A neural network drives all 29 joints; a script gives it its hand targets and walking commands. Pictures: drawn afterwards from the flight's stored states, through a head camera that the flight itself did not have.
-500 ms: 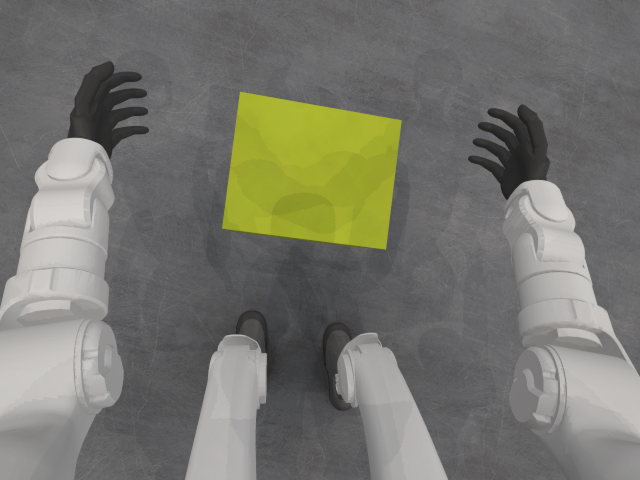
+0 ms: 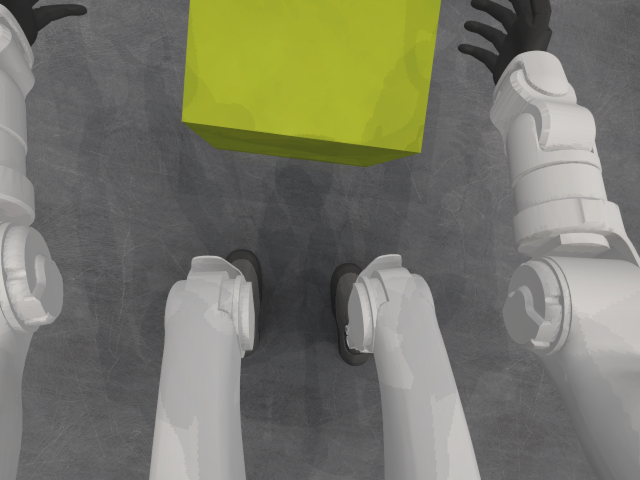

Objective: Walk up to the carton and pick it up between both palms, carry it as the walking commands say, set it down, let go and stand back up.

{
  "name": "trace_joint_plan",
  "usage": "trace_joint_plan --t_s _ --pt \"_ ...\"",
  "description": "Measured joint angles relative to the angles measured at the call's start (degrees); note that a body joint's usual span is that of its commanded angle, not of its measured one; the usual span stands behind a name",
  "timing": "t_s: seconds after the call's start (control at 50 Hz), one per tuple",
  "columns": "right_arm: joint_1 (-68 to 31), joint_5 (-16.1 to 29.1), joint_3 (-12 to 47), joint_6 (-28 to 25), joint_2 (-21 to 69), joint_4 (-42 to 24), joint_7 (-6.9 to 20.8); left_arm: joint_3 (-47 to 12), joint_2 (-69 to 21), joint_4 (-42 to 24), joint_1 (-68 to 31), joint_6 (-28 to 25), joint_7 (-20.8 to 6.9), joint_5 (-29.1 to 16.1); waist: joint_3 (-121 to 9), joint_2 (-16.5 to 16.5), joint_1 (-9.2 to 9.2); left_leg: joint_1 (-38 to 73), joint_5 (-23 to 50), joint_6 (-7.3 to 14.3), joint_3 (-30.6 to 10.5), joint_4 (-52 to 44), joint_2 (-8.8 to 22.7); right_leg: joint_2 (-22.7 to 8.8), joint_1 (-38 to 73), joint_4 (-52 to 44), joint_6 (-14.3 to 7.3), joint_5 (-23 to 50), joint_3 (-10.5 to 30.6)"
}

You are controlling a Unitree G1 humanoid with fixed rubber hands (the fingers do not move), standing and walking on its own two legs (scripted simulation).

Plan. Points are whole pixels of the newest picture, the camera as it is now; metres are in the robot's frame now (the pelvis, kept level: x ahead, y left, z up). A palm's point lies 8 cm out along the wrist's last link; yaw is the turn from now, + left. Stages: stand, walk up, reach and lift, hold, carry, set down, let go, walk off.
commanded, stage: reach and lift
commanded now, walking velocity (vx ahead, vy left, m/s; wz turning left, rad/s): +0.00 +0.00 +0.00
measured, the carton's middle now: (305, 72) +0.58 +0.01 -0.34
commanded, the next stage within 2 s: none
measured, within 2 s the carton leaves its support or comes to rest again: neither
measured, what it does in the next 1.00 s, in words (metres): lowers itself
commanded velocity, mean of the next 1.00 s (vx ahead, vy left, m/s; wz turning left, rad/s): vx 0.00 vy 0.00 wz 0.00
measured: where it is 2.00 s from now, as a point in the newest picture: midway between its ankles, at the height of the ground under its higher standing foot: (298, 326)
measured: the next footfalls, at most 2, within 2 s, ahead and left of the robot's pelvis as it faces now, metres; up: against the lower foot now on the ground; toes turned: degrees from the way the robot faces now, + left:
none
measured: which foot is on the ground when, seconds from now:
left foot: down 0.00-1.00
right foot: down 0.00-1.00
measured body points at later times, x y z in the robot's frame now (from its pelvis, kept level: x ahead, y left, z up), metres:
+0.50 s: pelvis +0.00 -0.01 -0.10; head +0.38 +0.03 +0.12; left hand +0.53 +0.26 -0.30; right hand +0.55 -0.18 -0.30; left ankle +0.14 +0.11 -0.45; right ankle +0.12 -0.11 -0.45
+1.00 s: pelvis +0.01 +0.01 -0.10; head +0.37 +0.05 +0.15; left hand +0.54 +0.28 -0.29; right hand +0.55 -0.17 -0.27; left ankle +0.14 +0.11 -0.45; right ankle +0.12 -0.11 -0.45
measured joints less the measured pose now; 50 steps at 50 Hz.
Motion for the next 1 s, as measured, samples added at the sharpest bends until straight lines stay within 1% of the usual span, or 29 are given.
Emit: trace_joint_plan --t_s 0.08,0.18,0.22,0.26,0.3,0.34,0.38,0.4,0.46,0.52,0.6,0.66,0.7,0.78,0.8,0.88,0.92,1.0 --pt "-2.9 -0.7 -0.1 -1.1 -0.4 4.4 1.2 -1.7 -2.2 2.3 -2.2 -0.1 1.0 -0.5 0.4 0.5 -0.12 -4.0 -0.5 1.4 1.0 4.3 0.1 -0.1 -3.5 4.1 1.3 -0.8 0.6" --pt "-2.5 -1.7 -2.4 -4.0 -1.2 8.6 2.0 -3.5 -4.5 -0.1 -1.2 -1.0 4.1 -0.5 2.1 0.1 -0.26 -7.4 -1.9 2.8 2.0 9.4 0.2 -0.1 -6.3 8.9 2.6 -2.6 1.2" --pt "-1.7 -1.3 -2.7 -5.0 -2.0 8.8 2.1 -3.8 -4.8 -1.1 -0.8 -1.2 5.4 -0.8 4.0 -0.3 -0.14 -7.9 -2.5 3.1 2.1 11.3 0.4 0.0 -6.6 10.7 2.8 -3.4 1.2" --pt "-1.3 0.3 -2.3 -6.1 -3.2 8.1 2.2 -4.3 -4.8 -2.4 -0.7 -1.7 6.7 -1.3 7.2 -0.5 0.29 -7.6 -3.2 3.3 2.1 13.1 0.5 0.1 -6.2 12.4 2.8 -4.0 1.1" --pt "-1.3 2.1 -1.1 -7.0 -4.6 5.5 2.4 -4.8 -4.5 -4.7 -0.7 -1.9 7.9 -2.8 11.7 -0.7 1.05 -6.5 -3.7 3.3 2.1 14.6 0.8 0.2 -5.2 14.0 2.7 -4.4 0.8" --pt "-2.6 3.6 0.3 -7.7 -6.0 4.0 2.6 -5.0 -4.1 -6.2 -1.2 -2.4 8.6 -3.3 16.5 -0.7 1.94 -5.4 -4.1 3.1 2.1 16.1 1.3 0.0 -4.4 15.6 2.0 -4.5 0.5" --pt "-4.0 4.4 1.4 -7.9 -6.5 4.1 2.5 -4.9 -4.1 -6.3 -1.2 -2.7 8.9 -3.7 18.3 -0.6 2.53 -6.4 -4.0 2.7 2.3 17.2 1.5 0.1 -5.9 17.2 1.4 -4.5 0.4" --pt "-4.2 5.0 2.0 -7.6 -6.3 3.6 2.2 -4.8 -4.2 -6.7 -0.7 -2.5 9.0 -4.0 18.3 -0.6 2.71 -7.4 -3.9 2.4 2.3 17.8 1.6 0.1 -7.2 18.1 1.0 -4.4 0.4" --pt "-3.6 7.0 4.6 -6.2 -4.4 0.1 0.3 -5.0 -3.8 -9.3 1.5 -2.0 8.9 -6.7 18.3 -0.5 2.58 -9.0 -3.9 1.3 2.4 19.4 1.5 -0.2 -9.4 20.7 -0.1 -4.7 0.3" --pt "-4.4 6.8 7.0 -5.5 -3.0 0.8 -1.5 -5.2 -2.5 -7.5 1.1 -2.5 7.7 -8.1 18.1 -0.8 1.99 -8.9 -4.4 0.4 2.2 21.0 1.4 -0.3 -9.8 23.0 -1.2 -5.3 -0.1" --pt "-6.0 4.9 6.0 -5.2 -2.1 3.0 -3.0 -3.8 0.1 -3.2 -2.0 -3.2 6.1 -8.4 17.9 -0.9 0.75 -8.1 -5.2 -0.2 1.7 22.8 1.5 -0.4 -9.0 24.7 -1.9 -6.0 -0.8" --pt "-6.3 5.0 6.2 -6.0 -2.7 4.8 -3.0 -3.2 1.4 0.3 -3.9 -4.3 5.0 -7.9 16.9 -0.4 0.07 -8.0 -5.8 0.0 1.5 23.4 1.7 -0.1 -8.7 25.0 -1.7 -6.5 -1.0" --pt "-5.5 5.1 6.8 -6.2 -3.0 6.1 -2.7 -3.1 1.2 2.0 -3.9 -4.8 4.2 -7.3 15.2 0.1 -0.01 -8.5 -6.3 0.3 1.5 23.6 2.0 0.2 -9.2 24.8 -1.4 -6.7 -0.9" --pt "-2.4 6.4 8.5 -6.3 -3.0 4.4 -2.1 -3.4 -0.4 2.2 -2.5 -5.5 3.4 -7.3 14.1 0.6 0.38 -7.6 -7.5 1.3 2.0 23.5 2.8 1.0 -8.2 24.1 -0.4 -7.3 -0.3" --pt "-1.6 6.8 8.7 -6.5 -2.7 3.5 -1.9 -3.1 -1.0 1.7 -1.9 -5.7 3.5 -7.1 14.1 0.6 0.56 -7.3 -7.7 1.5 2.1 23.4 3.0 1.2 -8.0 23.9 -0.2 -7.4 -0.2" --pt "-0.4 6.5 8.7 -6.7 -1.3 3.3 -1.4 -1.9 -2.8 2.4 -0.4 -5.9 4.1 -6.3 12.1 -0.1 1.19 -8.4 -7.3 2.1 2.5 22.6 3.1 1.4 -9.0 23.0 0.5 -6.9 0.3" --pt "-0.8 5.6 8.1 -6.9 -0.7 4.0 -1.3 -2.3 -3.1 2.6 0.2 -5.8 4.7 -6.0 11.5 -0.6 1.43 -9.1 -6.7 2.2 2.7 22.3 2.9 1.1 -9.6 22.7 0.6 -6.6 0.5" --pt "-2.6 5.5 6.6 -7.3 -1.4 5.1 -1.3 -3.9 -2.4 1.3 0.6 -5.7 6.3 -6.1 13.0 -1.6 1.83 -9.4 -5.4 2.4 2.7 21.8 2.2 0.4 -9.4 22.4 0.8 -6.0 0.4"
